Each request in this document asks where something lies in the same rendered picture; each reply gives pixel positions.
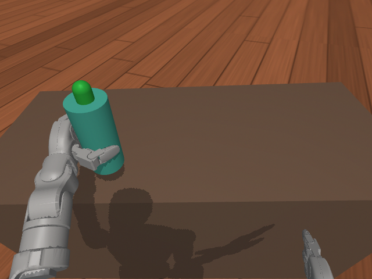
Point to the right robot hand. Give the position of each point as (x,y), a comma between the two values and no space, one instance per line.
(315,266)

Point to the left robot hand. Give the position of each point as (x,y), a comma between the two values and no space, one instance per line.
(63,139)

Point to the left robot arm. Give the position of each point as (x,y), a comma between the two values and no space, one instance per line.
(43,248)

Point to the bottle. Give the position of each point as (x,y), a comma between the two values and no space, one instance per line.
(89,112)

